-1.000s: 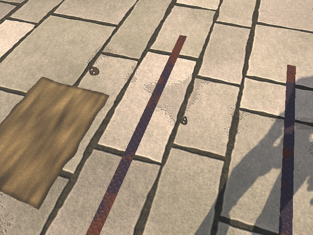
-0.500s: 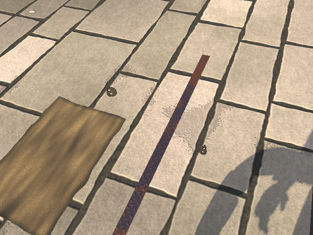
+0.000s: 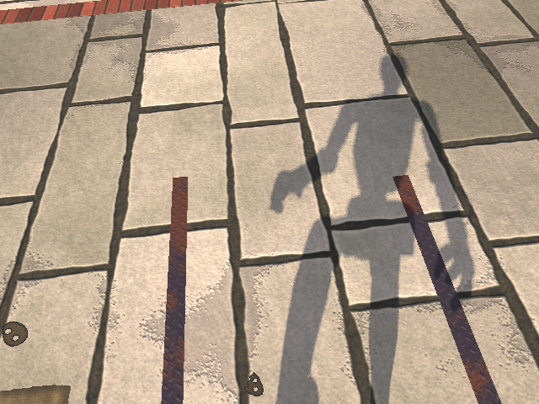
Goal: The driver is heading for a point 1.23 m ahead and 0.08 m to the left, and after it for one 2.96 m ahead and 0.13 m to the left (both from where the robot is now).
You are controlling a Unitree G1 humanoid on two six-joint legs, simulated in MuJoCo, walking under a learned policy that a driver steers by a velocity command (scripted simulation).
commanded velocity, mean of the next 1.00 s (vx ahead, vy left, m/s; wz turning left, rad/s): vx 1.00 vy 0.00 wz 0.36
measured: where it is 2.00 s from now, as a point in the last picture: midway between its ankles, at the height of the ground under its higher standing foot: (239, 184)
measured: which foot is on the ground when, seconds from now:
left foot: down 0.00-0.18, up 0.20-0.66, down 0.68-1.00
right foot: up 0.00-0.16, down 0.18-0.68, up 0.70-1.00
